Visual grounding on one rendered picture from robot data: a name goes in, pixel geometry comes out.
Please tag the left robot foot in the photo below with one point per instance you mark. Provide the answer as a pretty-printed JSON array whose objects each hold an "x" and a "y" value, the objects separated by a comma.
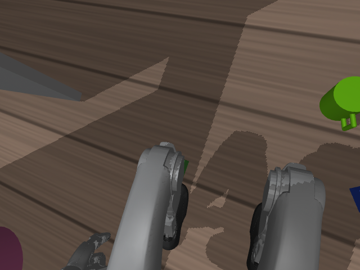
[{"x": 172, "y": 242}]

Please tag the right robot foot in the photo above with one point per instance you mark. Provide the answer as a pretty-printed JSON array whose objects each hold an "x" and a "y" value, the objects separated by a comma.
[{"x": 254, "y": 229}]

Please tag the left robot hand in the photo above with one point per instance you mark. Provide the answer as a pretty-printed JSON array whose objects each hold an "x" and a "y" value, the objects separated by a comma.
[{"x": 84, "y": 256}]

